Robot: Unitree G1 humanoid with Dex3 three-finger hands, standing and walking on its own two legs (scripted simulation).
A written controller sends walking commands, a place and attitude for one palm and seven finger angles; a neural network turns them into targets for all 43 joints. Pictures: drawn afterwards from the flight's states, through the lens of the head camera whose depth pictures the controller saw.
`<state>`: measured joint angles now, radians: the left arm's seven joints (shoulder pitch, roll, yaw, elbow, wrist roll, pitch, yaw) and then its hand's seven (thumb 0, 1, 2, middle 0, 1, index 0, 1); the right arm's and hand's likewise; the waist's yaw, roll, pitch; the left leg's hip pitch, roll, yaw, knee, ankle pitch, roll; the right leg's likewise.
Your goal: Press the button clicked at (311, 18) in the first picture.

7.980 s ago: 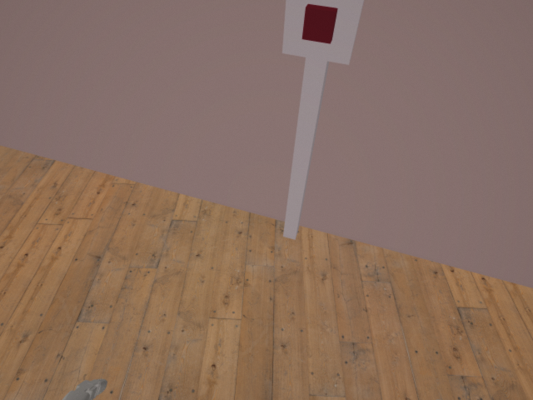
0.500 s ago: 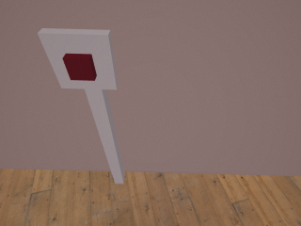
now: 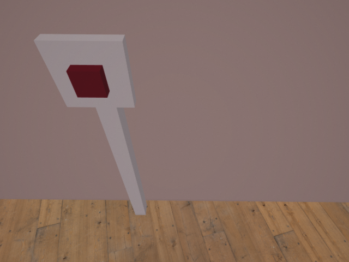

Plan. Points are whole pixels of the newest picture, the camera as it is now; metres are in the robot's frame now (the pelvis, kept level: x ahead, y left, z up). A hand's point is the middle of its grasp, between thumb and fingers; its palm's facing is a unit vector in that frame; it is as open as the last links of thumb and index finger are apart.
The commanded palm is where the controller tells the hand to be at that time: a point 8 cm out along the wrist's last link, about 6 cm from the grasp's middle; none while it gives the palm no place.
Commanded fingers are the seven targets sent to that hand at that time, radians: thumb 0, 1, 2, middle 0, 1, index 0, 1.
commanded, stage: look again from close up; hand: left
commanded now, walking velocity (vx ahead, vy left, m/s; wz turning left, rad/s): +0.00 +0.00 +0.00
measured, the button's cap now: (89, 80) +0.46 +0.22 +0.19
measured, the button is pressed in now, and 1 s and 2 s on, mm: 0 0 0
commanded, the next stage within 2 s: raise the hand and make a fist in 0.26 s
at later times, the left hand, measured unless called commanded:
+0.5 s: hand (83, 260) +0.14 +0.21 -0.05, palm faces +0.24 -0.95 -0.19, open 7.2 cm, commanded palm +0.10 +0.25 -0.04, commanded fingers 0.00 0.90 0.90 -0.42 -0.54 -0.42 -0.54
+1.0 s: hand (82, 258) +0.13 +0.17 +0.05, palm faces +0.04 -1.00 -0.08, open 3.9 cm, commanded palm +0.11 +0.24 +0.04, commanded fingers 0.00 0.90 0.90 -1.11 -1.29 -1.11 -1.29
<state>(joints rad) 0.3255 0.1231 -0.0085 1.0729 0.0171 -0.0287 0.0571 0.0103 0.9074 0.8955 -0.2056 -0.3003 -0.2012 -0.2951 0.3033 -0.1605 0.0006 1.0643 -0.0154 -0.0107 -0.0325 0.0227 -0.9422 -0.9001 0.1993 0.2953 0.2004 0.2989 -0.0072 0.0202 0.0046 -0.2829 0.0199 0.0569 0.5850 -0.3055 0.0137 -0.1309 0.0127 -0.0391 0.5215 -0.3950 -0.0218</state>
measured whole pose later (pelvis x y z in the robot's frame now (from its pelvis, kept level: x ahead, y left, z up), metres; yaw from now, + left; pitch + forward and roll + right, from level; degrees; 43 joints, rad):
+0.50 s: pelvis -0.01 +0.02 +0.00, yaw +1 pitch +1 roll +1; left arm 0.48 0.18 0.03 0.17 -0.11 0.00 0.12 0.02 0.91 0.90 -0.24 -0.34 -0.24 -0.33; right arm 0.31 -0.19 0.00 0.86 0.03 -0.21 -0.06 0.01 -0.92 -0.90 0.20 0.30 0.20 0.30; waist 0.00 -0.01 -0.01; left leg -0.28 -0.04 0.08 0.51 -0.24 0.04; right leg -0.22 -0.05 -0.04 0.63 -0.36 -0.02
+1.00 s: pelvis -0.07 -0.02 -0.05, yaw +4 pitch +5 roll -2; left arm 0.36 0.26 0.14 -0.08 -0.28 -0.44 -0.26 0.02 0.90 0.90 -0.85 -1.01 -0.84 -1.00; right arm 0.20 -0.24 0.04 0.57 0.04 -0.22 -0.09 0.01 -0.91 -0.90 0.20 0.30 0.20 0.30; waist 0.03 0.04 -0.09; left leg -0.71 0.04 -0.05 0.97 -0.35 -0.01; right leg -0.53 0.04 -0.14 0.94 -0.50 -0.06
